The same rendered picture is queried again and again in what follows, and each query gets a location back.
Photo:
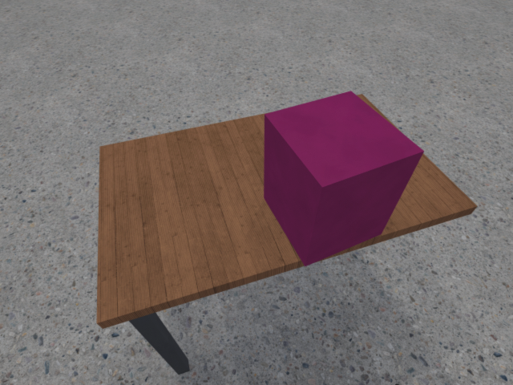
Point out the carton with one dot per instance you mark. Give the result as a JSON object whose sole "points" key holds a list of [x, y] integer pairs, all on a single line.
{"points": [[334, 172]]}

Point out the table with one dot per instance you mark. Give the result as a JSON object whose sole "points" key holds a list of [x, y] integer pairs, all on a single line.
{"points": [[182, 216]]}

